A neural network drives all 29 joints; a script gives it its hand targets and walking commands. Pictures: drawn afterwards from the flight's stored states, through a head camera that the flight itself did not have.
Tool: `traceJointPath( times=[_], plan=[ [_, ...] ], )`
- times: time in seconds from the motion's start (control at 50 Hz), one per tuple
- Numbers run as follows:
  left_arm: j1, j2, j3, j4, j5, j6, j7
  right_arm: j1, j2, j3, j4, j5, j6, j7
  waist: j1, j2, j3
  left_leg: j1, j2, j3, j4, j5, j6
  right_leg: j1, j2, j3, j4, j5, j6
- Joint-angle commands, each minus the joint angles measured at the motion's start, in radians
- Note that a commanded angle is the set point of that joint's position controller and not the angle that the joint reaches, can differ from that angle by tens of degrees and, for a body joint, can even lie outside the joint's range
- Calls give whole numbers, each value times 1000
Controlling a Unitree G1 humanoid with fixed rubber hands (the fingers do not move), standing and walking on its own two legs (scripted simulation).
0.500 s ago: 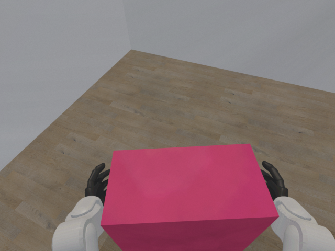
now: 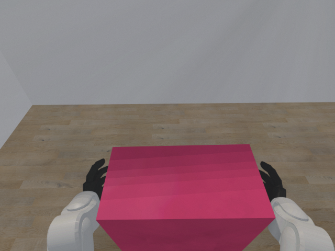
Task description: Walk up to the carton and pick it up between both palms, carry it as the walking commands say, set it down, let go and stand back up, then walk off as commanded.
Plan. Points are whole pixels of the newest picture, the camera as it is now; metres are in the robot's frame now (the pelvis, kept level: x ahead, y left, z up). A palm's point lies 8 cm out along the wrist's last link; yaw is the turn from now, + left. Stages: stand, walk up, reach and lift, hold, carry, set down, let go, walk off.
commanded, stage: carry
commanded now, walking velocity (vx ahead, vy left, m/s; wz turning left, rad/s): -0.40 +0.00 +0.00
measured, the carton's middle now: (180, 209) +0.23 -0.01 +0.02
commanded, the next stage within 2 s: none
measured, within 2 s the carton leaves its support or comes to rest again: neither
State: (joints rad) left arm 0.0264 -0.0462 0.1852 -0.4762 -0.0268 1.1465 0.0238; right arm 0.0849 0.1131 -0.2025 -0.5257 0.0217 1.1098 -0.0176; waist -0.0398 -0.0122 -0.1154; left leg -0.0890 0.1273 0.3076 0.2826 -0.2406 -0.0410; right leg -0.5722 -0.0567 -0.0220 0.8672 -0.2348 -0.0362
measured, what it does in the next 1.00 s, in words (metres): steps on the spot: right foot, then left foot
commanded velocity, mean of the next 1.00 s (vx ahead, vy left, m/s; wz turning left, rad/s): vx -0.40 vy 0.00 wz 0.00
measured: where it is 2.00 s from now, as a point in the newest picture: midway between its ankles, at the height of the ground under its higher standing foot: outside the picture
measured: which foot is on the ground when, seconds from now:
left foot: down 0.00-0.16, up 0.18-0.46, down 0.48-0.82, up 0.84-1.00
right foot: up 0.00-0.14, down 0.16-0.50, up 0.52-0.76, down 0.78-1.00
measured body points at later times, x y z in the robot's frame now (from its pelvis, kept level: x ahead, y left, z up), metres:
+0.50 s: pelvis +0.16 -0.05 -0.03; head +0.20 -0.05 +0.42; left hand +0.43 +0.11 +0.04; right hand +0.39 -0.26 +0.04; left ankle +0.23 +0.05 -0.75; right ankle +0.22 -0.13 -0.75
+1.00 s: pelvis +0.01 -0.08 -0.02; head +0.03 -0.10 +0.43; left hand +0.27 +0.07 +0.06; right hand +0.23 -0.30 +0.05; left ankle +0.01 +0.04 -0.69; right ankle +0.05 -0.19 -0.75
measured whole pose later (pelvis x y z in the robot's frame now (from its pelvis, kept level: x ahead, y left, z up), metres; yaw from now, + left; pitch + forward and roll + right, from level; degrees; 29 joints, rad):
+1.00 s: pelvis +0.01 -0.08 -0.02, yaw -7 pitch +2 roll +3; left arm 0.05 -0.10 0.22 -0.57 -0.02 1.14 0.03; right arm 0.03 0.08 -0.20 -0.57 0.03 1.13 0.01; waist -0.01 -0.01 0.00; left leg -0.51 -0.01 0.05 1.05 -0.48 -0.02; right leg -0.43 -0.03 0.01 0.63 -0.23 -0.03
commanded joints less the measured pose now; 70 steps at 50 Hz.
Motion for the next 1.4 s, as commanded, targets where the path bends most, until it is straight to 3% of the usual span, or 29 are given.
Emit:
traceJointPath(
  times=[0.0, 0.1, 0.12, 0.14, 0.16, 0.18, 0.22, 0.26, 0.44, 0.48, 0.5, 0.52, 0.54, 0.6, 0.68, 0.74, 0.76, 0.8, 0.82, 0.9, 1.06, 1.1, 1.12, 1.14, 1.16, 1.18, 1.22, 1.32, 1.38],
  plan=[
    [-353, -694, -766, -143, -158, -18, -56, -432, 635, 804, -145, 253, 7, 77, 27, 190, -42, 131, 203, -74, -73, 391, 33, -62, 14, -71, -113, 69, 4],
    [-329, -685, -771, -194, -178, -18, -46, -415, 605, 804, -189, 233, 7, 64, 62, 241, -133, 132, 173, 62, 368, 942, -24, 224, 123, -227, -434, 263, -26],
    [-337, -681, -781, -221, -189, -20, -47, -406, 593, 793, -199, 231, 6, 61, 80, 171, -212, 16, 129, 62, 560, 784, -52, 430, 86, -204, -498, 556, -38],
    [-339, -668, -783, -238, -202, -17, -46, -393, 586, 788, -203, 225, 11, 55, 79, -4, -250, -235, 34, 22, 780, 117, -58, 654, -82, -21, -423, 1149, -69],
    [-278, -659, -762, -192, -190, -6, -41, -335, 584, 785, -165, 218, 26, 54, 67, -217, -299, -445, -71, -48, 1016, -450, -68, 817, -257, 178, -313, 1816, -186],
    [-269, -655, -776, -210, -206, -12, -41, -318, 609, 782, -152, 232, 19, 53, 58, -200, -403, -500, -61, -231, 1071, -457, -57, 881, -324, 254, -289, 1756, -256],
    [-327, -736, -796, -238, -224, -35, -55, -412, 707, 812, -170, 258, -3, 66, 57, -72, -399, -469, -21, -309, 993, -380, -32, 743, -282, 208, -322, 1367, -236],
    [-395, -797, -825, -300, -248, -62, -73, -418, 763, 816, -179, 253, -33, 72, 55, -31, -390, -407, -20, -306, 889, -278, -21, 628, -242, 148, -324, 1164, -213],
    [-302, -694, -793, -236, -206, -53, -84, -368, 652, 826, -170, 217, -24, 64, 40, -114, -273, -290, -77, -216, 370, 62, 20, 464, -176, 69, -252, 907, -155],
    [-330, -678, -791, -227, -210, -37, -81, -389, 640, 820, -149, 213, -9, 68, 39, 12, -245, -157, 55, -365, 208, 492, 69, 301, -114, 64, -176, 439, -92],
    [-361, -668, -805, -251, -211, -29, -78, -381, 630, 807, -134, 204, -4, 70, 47, 271, -211, -143, 223, -535, 174, 858, 139, 200, -39, 11, -92, 9, -30],
    [-374, -671, -794, -221, -205, -20, -76, -388, 627, 805, -129, 204, 5, 72, 36, 343, -177, -113, 295, -560, 152, 1028, 228, 123, 41, -36, 57, -322, 8],
    [-372, -670, -784, -203, -207, -16, -77, -401, 615, 802, -140, 201, 7, 72, 24, 279, -166, -137, 311, -552, 149, 1054, 286, 105, 81, 17, 239, -433, 10],
    [-380, -721, -773, -185, -227, -26, -87, -425, 646, 802, -153, 200, 1, 72, 40, 120, -171, -188, 243, -446, 197, 935, 255, 121, 74, 103, 343, -348, -8],
    [-382, -719, -784, -216, -238, -35, -84, -393, 661, 804, -172, 195, -10, 66, 40, 185, -252, 6, 183, -416, 254, 993, 194, 134, 67, 18, -39, -331, 11],
    [-345, -701, -787, -201, -247, -23, -87, -338, 624, 800, -172, 176, -4, 48, 51, 173, -240, -48, 144, -395, 296, 820, 176, 250, 48, 1, -372, -133, -15],
    [-338, -697, -786, -196, -249, -17, -91, -320, 612, 798, -166, 168, 0, 42, 50, 130, -221, -155, 102, -381, 325, 615, 144, 321, 1, 61, -426, -26, -39],
    [-307, -677, -769, -180, -238, -19, -95, -395, 600, 828, -202, 184, 8, 47, 51, -274, -204, -346, -70, -241, 470, -207, 35, 331, -272, 327, -400, 779, -175],
    [-362, -689, -796, -250, -254, -22, -97, -429, 638, 846, -208, 201, 4, 52, 55, -275, -179, -363, -117, -242, 708, -385, 28, 297, -305, 310, -408, 945, -218],
    [-421, -680, -791, -302, -239, -29, -97, -479, 677, 846, -193, 226, -10, 65, 52, -94, -138, -404, -115, -307, 939, -236, 37, 266, -225, 176, -354, 714, -180],
    [-307, -623, -729, -184, -187, 10, -72, -424, 619, 829, -141, 226, 45, 51, 46, -199, -235, -283, -142, -252, 331, -169, 19, 460, -218, 282, -358, 684, -143],
    [-318, -644, -732, -164, -186, 13, -69, -422, 630, 813, -109, 221, 52, 62, 40, -72, -238, -127, -61, -361, 108, -33, 32, 337, -157, 240, -271, 421, -92],
    [-335, -646, -731, -163, -185, 14, -66, -437, 625, 804, -96, 219, 54, 69, 47, 116, -217, -47, 117, -537, 58, 249, 89, 173, -81, 167, -168, 35, -39],
    [-440, -679, -790, -242, -211, 9, -73, -430, 654, 791, -93, 213, 44, 79, 23, 372, -96, -184, 266, -632, 72, 567, 222, 33, 55, -11, 89, -281, 21],
    [-470, -693, -784, -227, -209, 3, -72, -448, 652, 789, -109, 215, 40, 85, 18, 290, -56, -292, 289, -575, 72, 764, 276, 68, 89, 68, 387, -343, 28],
    [-473, -709, -780, -205, -215, -2, -82, -480, 654, 789, -120, 211, 35, 86, 29, 185, -46, -356, 249, -499, 108, 682, 277, 99, 84, 117, 497, -311, 19],
    [-493, -739, -781, -214, -238, -20, -90, -516, 667, 791, -141, 215, 16, 88, 42, 147, -40, -374, 192, -401, 131, 590, 235, 104, 104, 120, 545, -247, 8],
    [-438, -699, -798, -227, -252, -15, -80, -374, 630, 768, -151, 174, 5, 60, 37, 243, -188, -38, 159, -487, 189, 645, 188, 133, 68, 29, -71, -304, 12],
    [-376, -681, -781, -167, -255, 6, -90, -320, 593, 775, -147, 153, 18, 39, 46, 168, -181, -118, 110, -477, 223, 447, 157, 312, 54, 13, -469, -145, -27]
  ],
)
